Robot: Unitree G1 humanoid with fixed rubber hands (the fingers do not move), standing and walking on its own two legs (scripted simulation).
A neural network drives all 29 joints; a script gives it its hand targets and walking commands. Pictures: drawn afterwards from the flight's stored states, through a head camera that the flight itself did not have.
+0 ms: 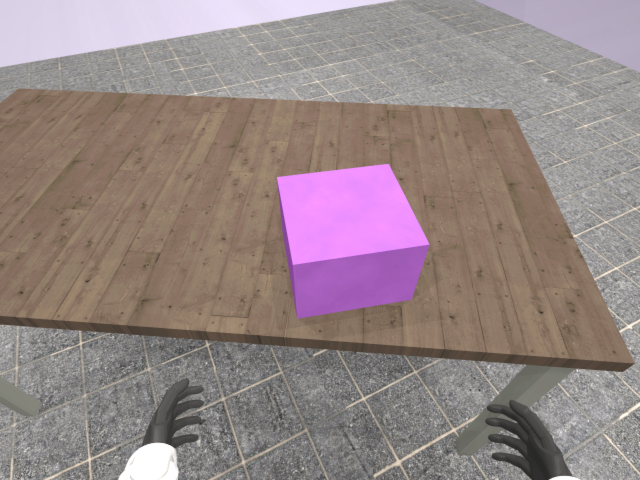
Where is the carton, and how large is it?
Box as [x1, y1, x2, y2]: [277, 164, 429, 318]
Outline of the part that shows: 388,164 277,177 282,231 297,318 411,299 429,244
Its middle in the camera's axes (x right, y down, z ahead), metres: +0.04 +0.00 +0.64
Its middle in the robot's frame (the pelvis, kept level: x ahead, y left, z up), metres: +0.47 +0.02 -0.01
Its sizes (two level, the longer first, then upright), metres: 0.195 0.189 0.142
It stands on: a table, 0.70 m high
